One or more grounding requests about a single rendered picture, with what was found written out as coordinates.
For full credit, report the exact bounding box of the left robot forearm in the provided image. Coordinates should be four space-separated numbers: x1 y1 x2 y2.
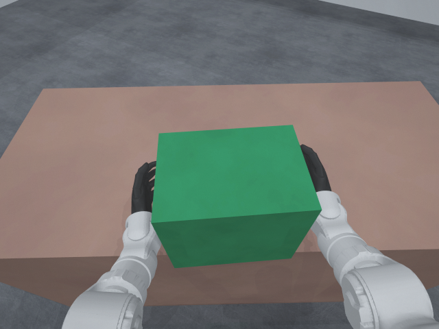
62 211 161 329

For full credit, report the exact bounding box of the carton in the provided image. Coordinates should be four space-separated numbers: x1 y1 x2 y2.
151 125 322 268

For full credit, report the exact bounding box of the left robot upper arm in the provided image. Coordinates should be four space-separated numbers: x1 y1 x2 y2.
64 291 143 329

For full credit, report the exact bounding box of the right robot upper arm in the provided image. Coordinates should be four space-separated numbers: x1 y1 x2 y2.
342 263 439 329

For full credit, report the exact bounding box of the right robot hand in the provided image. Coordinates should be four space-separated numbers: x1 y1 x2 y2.
300 144 331 192

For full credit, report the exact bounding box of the left robot hand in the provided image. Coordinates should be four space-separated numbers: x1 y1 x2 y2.
131 161 156 214

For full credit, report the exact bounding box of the right robot forearm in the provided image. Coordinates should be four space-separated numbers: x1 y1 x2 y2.
311 191 434 316

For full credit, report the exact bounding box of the pedestal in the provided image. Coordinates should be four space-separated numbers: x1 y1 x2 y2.
0 81 439 307

